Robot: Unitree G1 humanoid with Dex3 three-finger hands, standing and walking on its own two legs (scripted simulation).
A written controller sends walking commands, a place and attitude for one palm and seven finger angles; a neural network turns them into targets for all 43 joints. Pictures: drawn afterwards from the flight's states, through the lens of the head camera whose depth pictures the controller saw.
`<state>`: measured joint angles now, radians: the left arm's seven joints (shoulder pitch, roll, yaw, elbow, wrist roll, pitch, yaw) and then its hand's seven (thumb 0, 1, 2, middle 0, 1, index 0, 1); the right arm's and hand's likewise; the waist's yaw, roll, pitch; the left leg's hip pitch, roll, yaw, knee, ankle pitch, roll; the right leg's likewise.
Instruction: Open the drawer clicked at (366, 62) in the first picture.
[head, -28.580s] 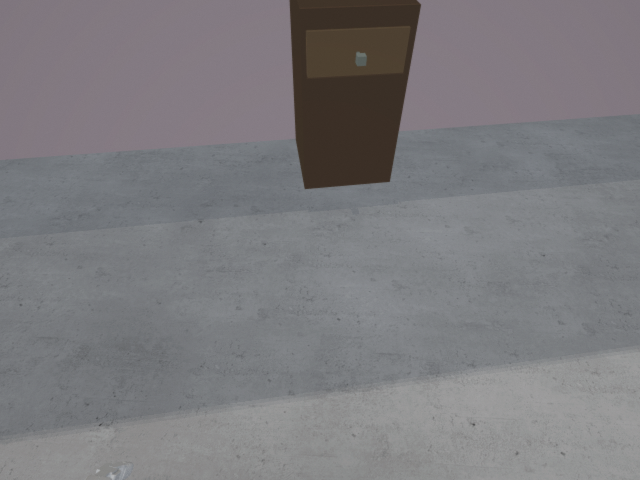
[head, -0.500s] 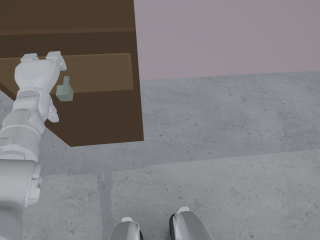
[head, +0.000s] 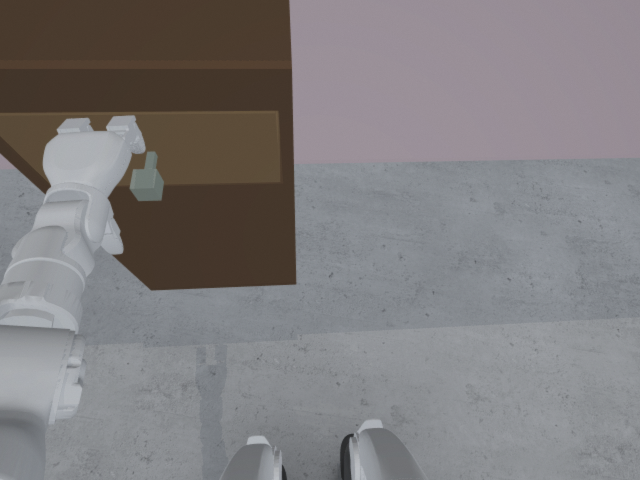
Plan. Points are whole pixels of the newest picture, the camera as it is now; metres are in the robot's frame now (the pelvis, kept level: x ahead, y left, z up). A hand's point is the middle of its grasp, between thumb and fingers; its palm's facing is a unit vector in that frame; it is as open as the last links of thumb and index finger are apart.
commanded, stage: re-aim the fingers above the handle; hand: left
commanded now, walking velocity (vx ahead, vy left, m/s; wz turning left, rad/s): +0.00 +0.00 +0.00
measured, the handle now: (149, 174) +0.55 +0.24 -0.06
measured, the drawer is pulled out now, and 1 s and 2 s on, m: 0.00 0.00 0.00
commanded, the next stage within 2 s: lower the fingers behind the handle in 0.58 s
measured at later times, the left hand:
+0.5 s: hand (108, 191) +0.48 +0.26 +0.01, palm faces -0.13 -0.02 -0.99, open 13.8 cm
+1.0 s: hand (127, 188) +0.49 +0.24 -0.01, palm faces -0.12 -0.03 -0.99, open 13.9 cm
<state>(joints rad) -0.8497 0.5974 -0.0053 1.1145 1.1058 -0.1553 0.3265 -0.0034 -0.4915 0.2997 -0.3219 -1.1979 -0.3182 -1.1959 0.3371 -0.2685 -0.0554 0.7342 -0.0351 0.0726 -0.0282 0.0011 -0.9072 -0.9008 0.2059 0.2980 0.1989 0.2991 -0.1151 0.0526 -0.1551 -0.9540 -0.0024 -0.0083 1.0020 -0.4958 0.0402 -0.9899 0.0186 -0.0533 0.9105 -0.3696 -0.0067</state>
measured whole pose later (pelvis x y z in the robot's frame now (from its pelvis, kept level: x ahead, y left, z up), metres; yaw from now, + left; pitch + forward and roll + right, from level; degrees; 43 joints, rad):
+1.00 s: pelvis +0.00 +0.00 -0.01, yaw -1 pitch +27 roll -3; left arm -0.84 0.60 0.04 1.11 1.13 -0.20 0.32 0.00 -0.49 0.30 -0.32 -1.20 -0.32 -1.20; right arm 0.37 -0.26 -0.04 0.75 -0.05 0.08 -0.03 0.00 -0.91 -0.90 0.21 0.30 0.20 0.30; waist -0.14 0.05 -0.17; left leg -1.00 0.00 0.01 1.05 -0.52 0.04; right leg -1.04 0.03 -0.04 0.95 -0.38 0.00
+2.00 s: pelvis -0.05 -0.01 -0.06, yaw -1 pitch +31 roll -3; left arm -1.03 0.67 0.02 1.20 1.14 -0.08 0.34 0.00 -0.49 0.30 -0.32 -1.20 -0.29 -1.32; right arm 0.31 -0.27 0.01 0.69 -0.03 0.05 -0.02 0.00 -0.91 -0.90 0.21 0.30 0.20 0.30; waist -0.18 0.06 -0.16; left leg -1.29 0.00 -0.01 1.30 -0.55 0.03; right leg -1.33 0.02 -0.06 1.20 -0.41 -0.02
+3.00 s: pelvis +0.00 +0.00 +0.00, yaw -1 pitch +26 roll -3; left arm -0.84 0.62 0.04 1.06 1.08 -0.16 0.27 0.00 -0.49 0.30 -0.32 -1.20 -0.32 -1.20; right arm 0.37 -0.27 -0.03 0.72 -0.03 0.07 -0.03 0.00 -0.91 -0.90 0.21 0.30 0.20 0.30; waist -0.13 0.06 -0.15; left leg -0.98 0.01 -0.01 1.03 -0.50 0.04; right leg -1.02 0.03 -0.05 0.92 -0.37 -0.01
